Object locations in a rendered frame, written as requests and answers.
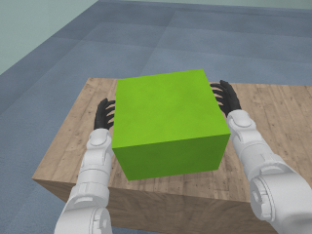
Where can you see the right robot upper arm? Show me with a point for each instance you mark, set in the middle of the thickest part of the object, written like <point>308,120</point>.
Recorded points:
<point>284,200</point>

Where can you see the left robot upper arm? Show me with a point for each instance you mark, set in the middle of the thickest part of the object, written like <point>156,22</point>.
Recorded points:
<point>87,220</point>

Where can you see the pedestal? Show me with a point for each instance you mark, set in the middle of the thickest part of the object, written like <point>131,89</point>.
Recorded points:
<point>210,202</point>

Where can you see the left robot forearm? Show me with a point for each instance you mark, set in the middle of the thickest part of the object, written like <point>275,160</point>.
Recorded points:
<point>91,188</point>

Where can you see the carton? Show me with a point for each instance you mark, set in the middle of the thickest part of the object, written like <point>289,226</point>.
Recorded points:
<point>167,125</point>

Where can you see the right robot forearm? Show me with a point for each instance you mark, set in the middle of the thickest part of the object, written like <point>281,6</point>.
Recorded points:
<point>252,150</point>

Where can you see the right robot hand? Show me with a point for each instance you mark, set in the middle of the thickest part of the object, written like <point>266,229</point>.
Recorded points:
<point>228,97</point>

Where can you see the left robot hand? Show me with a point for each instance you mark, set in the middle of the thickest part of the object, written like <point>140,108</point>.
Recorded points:
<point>101,119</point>

